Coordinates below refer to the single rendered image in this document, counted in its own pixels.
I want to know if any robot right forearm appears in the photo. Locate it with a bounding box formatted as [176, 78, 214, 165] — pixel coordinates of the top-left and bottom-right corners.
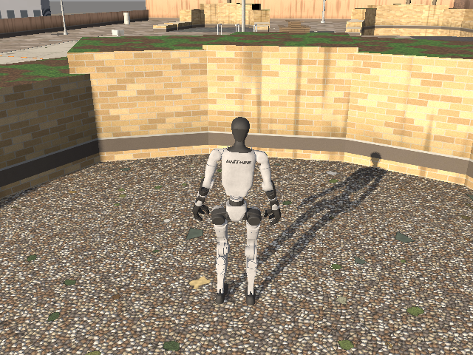
[265, 180, 279, 210]

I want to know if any left robot thigh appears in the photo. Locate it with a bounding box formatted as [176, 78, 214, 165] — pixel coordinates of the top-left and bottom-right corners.
[211, 206, 230, 256]

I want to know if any robot left forearm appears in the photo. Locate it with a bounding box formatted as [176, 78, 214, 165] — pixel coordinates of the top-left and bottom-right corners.
[194, 177, 209, 206]

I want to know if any robot left shin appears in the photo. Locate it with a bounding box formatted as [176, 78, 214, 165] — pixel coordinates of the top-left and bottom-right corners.
[216, 243, 228, 294]

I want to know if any robot left hand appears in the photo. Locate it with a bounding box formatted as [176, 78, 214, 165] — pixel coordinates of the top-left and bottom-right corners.
[192, 203, 209, 221]

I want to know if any robot right upper arm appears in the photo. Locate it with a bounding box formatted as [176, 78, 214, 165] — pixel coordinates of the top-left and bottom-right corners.
[254, 150, 273, 192]

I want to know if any robot left upper arm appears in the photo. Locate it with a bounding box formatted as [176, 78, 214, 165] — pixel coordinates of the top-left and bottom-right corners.
[202, 148, 224, 189]

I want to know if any robot right hand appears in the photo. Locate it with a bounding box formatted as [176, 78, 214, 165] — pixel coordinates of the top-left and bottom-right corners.
[264, 208, 281, 226]

